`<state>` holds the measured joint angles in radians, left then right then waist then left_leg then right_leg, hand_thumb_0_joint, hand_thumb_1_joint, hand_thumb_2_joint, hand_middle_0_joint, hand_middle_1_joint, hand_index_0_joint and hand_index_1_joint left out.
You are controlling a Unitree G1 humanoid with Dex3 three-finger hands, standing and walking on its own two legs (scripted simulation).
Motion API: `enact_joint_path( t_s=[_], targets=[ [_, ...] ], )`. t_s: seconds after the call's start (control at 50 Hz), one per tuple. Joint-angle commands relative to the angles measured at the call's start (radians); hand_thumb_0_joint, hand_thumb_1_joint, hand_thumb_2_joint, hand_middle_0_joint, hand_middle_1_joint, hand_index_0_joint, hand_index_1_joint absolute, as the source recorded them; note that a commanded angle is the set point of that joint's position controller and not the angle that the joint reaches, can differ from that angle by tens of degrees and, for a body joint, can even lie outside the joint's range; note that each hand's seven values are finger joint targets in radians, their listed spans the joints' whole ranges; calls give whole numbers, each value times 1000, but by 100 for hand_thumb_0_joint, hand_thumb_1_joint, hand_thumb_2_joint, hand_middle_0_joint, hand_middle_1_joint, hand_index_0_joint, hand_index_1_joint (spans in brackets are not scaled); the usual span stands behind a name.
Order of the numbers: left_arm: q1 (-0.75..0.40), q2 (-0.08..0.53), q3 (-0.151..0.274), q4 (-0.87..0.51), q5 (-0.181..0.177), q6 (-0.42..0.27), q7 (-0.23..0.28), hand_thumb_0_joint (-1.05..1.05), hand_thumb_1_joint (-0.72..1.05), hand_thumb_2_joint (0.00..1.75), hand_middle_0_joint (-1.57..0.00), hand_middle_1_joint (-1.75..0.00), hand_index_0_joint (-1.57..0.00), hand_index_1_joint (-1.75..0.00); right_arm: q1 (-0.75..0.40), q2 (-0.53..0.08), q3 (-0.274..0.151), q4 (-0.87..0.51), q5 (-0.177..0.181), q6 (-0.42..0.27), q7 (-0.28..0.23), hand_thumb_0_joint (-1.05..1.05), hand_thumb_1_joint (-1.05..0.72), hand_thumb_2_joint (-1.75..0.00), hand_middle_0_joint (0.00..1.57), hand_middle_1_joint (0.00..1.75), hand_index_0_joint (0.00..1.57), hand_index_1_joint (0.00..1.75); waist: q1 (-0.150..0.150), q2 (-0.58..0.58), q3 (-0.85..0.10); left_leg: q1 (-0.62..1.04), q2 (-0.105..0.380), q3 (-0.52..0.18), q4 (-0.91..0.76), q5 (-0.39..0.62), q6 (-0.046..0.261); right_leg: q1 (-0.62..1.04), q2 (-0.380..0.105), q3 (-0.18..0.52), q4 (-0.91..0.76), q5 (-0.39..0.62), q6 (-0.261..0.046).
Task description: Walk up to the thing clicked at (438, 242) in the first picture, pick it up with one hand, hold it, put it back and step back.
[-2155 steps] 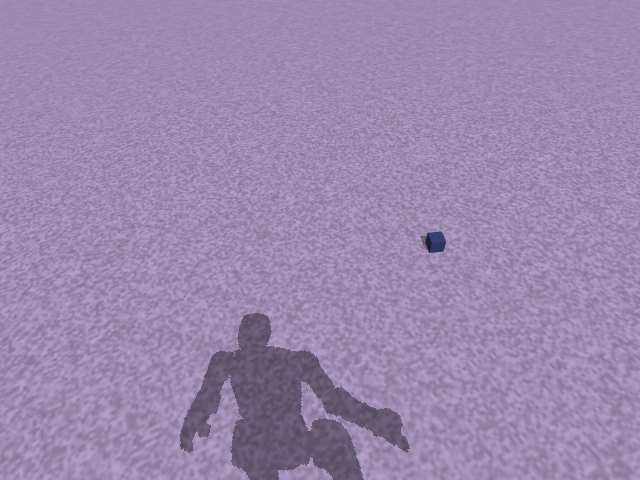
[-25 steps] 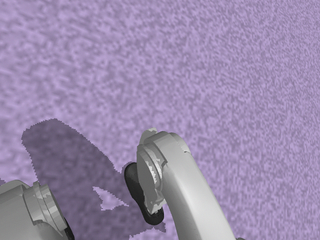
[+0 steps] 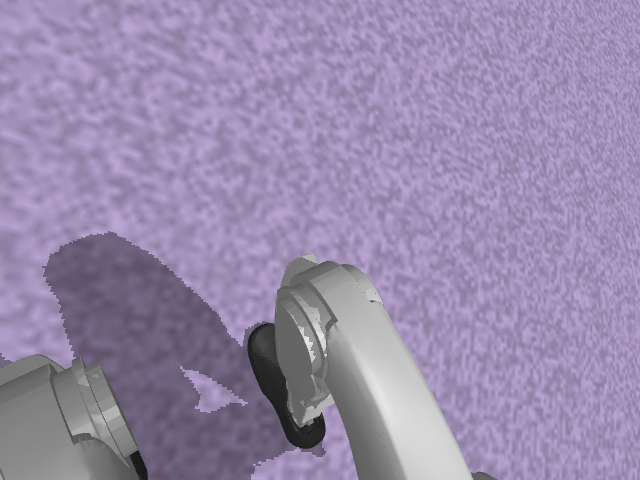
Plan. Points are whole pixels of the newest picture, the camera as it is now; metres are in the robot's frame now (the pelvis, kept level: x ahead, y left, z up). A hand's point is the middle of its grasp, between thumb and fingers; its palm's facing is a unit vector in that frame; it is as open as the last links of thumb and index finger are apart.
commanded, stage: open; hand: left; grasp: from above
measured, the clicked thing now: out of the picture +0.43 +0.33 -0.29
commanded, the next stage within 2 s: withdraw in 0.18 s
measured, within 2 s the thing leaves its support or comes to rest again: neither
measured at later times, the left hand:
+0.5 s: hand out of the picture +0.45 +0.32 -0.24, palm faces -0.29 -0.29 -0.91, open 13.1 cm
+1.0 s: hand out of the picture +0.41 +0.35 -0.08, palm faces -0.48 -0.09 -0.87, open 13.8 cm
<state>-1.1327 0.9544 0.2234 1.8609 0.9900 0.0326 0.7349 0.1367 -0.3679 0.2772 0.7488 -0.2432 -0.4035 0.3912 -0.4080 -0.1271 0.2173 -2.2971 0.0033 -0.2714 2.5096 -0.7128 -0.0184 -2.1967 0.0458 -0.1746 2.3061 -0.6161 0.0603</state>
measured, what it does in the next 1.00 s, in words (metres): stands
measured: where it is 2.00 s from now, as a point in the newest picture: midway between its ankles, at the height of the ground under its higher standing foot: (221, 457)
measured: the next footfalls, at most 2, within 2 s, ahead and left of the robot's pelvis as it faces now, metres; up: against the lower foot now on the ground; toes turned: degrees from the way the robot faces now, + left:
none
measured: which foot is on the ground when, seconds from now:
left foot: down 0.00-1.00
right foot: down 0.00-1.00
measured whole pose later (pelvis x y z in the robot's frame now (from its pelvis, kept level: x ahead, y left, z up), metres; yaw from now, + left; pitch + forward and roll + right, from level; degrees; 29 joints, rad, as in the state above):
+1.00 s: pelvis +0.00 -0.01 +0.04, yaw +8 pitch +32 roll -7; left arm -0.91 0.73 -0.03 1.24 1.15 -0.18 0.17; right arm 0.11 -0.31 0.05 0.68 -0.09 -0.07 0.17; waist -0.18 0.01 -0.07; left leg -2.21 -0.01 -0.13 2.31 -0.66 -0.02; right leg -2.16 0.00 -0.06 2.22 -0.63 0.03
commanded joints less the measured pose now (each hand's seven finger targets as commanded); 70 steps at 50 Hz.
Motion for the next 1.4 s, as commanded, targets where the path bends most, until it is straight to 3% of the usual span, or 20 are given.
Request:
enact_joint_path(
  t_s=[0.0, 0.12, 0.24, 0.32, 0.4, 0.46, 0.54, 0.64, 0.66, 0.7, 0.76, 0.8, 0.82, 0.86, 0.96, 1.06, 1.12, 1.26, 1.32, 1.38],
  targets=[
    [-246, 182, -22, -89, 9, -4, 39, 0, -34, 95, -30, -87, -27, -90, 228, -342, -80, 36, 0, 3, 1, 0, -89, -90, 20, 30, 20, 30, -82, 519, -618, 458, 47, 94, -276, 185, 14, 365, 28, -104, -187, 210, -77],
    [-219, 201, -4, -72, 10, -4, 52, 0, -36, 98, -28, -90, -25, -93, 219, -346, -82, 30, 6, 0, 0, 0, -89, -90, 20, 30, 20, 30, -64, 528, -617, 453, 48, 92, -288, 174, 12, 365, 26, -102, -188, 195, -78],
    [-230, 207, -7, -77, 6, -3, 48, 0, -41, 102, -24, -90, -21, -94, 229, -348, -76, 22, 1, -2, -2, 0, -88, -90, 20, 30, 20, 30, -79, 506, -630, 458, 47, 94, -275, 186, 16, 383, 28, -101, -196, 212, -73],
    [-241, 196, -21, -108, -2, -5, 35, 0, -38, 89, -21, -87, -21, -88, 228, -341, -75, 28, 1, -3, -1, 0, -91, -90, 20, 30, 20, 30, -76, 527, -637, 466, 47, 101, -275, 190, 15, 391, 26, -100, -198, 215, -73],
    [-218, 228, -2, -241, 6, -11, 18, 0, -39, 90, -21, -87, -20, -87, 237, -340, -111, 31, 17, 10, -9, 0, -91, -90, 20, 30, 20, 30, -15, 609, -768, 533, 47, 116, -288, 245, 10, 431, 29, -90, -199, 252, -81],
    [-256, 161, -53, -456, 21, -19, -29, 0, -42, 91, -19, -87, -18, -88, 207, -307, -142, 21, 36, 29, -9, 0, -91, -91, 20, 30, 20, 30, 28, 726, -900, 621, 44, 127, -319, 270, 0, 413, 30, -82, -185, 263, -98],
    [-15, 76, -82, -510, 51, 7, -119, 0, -46, 93, -16, -90, -15, -91, 187, -278, -201, 27, 94, 94, -16, 0, -91, -91, 20, 30, 20, 30, 130, 682, -974, 565, 25, 164, -338, 296, 8, 387, 39, -56, -180, 280, -104],
    [11, -63, -163, -546, 73, -7, -277, 0, -49, 96, -14, -93, -13, -94, 194, -230, -250, 2, 127, 172, -41, 0, -91, -91, 20, 30, 20, 30, 118, 461, -827, 386, 9, 191, -355, 186, 44, 324, 34, -19, -231, 184, -98],
    [-9, -21, -147, -597, 82, -26, -311, 0, -49, 97, -14, -94, -12, -95, 193, -235, -264, -11, 128, 184, -53, 0, -91, -91, 20, 30, 20, 30, 124, 444, -831, 385, 6, 187, -373, 148, 46, 335, 29, -9, -241, 140, -99],
    [-50, -60, -187, -684, 90, -63, -387, 0, -51, 99, -14, -94, -12, -96, 195, -221, -285, -22, 137, 213, -77, 0, -91, -91, 20, 30, 20, 30, 138, 428, -868, 427, -2, 182, -403, 114, 44, 341, 17, 7, -266, 98, -102],
    [-68, -33, -196, -769, 122, -120, -476, 0, -53, 101, -12, -97, -10, -99, 192, -214, -311, -51, 149, 253, -124, 0, -91, -91, 20, 30, 20, 30, 140, 390, -866, 455, -7, 181, -431, 65, 40, 341, 11, 30, -295, 31, -106],
    [-16, -20, -185, -730, 138, -147, -512, 0, -52, 101, -12, -96, -10, -98, 211, -199, -319, -56, 148, 284, -155, 0, -91, -91, 20, 30, 20, 30, 136, 300, -832, 414, -16, 201, -428, 61, 47, 380, 10, 43, -326, 9, -101],
    [-56, -76, -224, -770, 128, -166, -528, 0, -51, 101, -11, -96, -9, -98, 206, -187, -315, -65, 149, 295, -170, 0, -90, -91, 20, 30, 20, 30, 134, 290, -820, 414, -25, 205, -435, 53, 47, 348, 1, 38, -338, 3, -102],
    [-59, -36, -212, -763, 140, -192, -546, 0, -50, 101, -12, -96, -10, -98, 198, -181, -315, -71, 150, 313, -204, 0, -90, -90, 20, 30, 20, 30, 144, 277, -806, 422, -26, 214, -435, 54, 50, 336, -2, 43, -351, -3, -102],
    [-137, -30, -219, -741, 157, -241, -528, 0, -46, 99, -13, -94, -12, -96, 199, -154, -293, -75, 147, 347, -258, 0, -89, -90, 20, 30, 20, 30, 144, 299, -846, 453, -24, 230, -434, 111, 49, 353, -9, 50, -340, 64, -94],
    [-223, -54, -246, -611, 190, -256, -455, 0, -49, 101, -9, -100, -9, -100, 223, -162, -267, -63, 132, 352, -281, 0, -89, -90, 20, 30, 20, 30, 105, 318, -819, 446, -21, 226, -412, 114, 49, 298, -11, 39, -326, 73, -94],
    [-231, -35, -245, -539, 215, -257, -413, 0, -48, 101, -10, -102, -10, -101, 226, -171, -251, -62, 123, 347, -285, 0, -89, -89, 20, 30, 20, 30, 111, 357, -821, 464, -21, 222, -408, 113, 41, 277, -10, 29, -302, 65, -97],
    [-189, 91, -116, -554, 270, -247, -307, 0, -46, 94, -20, -94, -20, -93, 233, -191, -253, -69, 105, 333, -285, 0, -88, -89, 20, 30, 20, 30, 155, 509, -936, 562, -21, 213, -416, 174, 24, 241, -21, 0, -215, 123, -102],
    [-148, 130, -65, -710, 243, -222, -287, 0, -38, 89, -25, -70, -22, -73, 237, -190, -281, -89, 113, 335, -280, 0, -88, -89, 20, 30, 20, 30, 190, 574, -1112, 644, -20, 234, -427, 232, 25, 324, -22, 17, -218, 177, -108],
    [-98, 104, -59, -795, 179, -180, -298, 0, -23, 85, -23, -62, -21, -64, 254, -180, -309, -81, 125, 339, -273, 0, -89, -89, 20, 30, 20, 30, 200, 535, -1157, 624, -15, 256, -430, 252, 38, 390, -21, 39, -260, 211, -101]
  ],
)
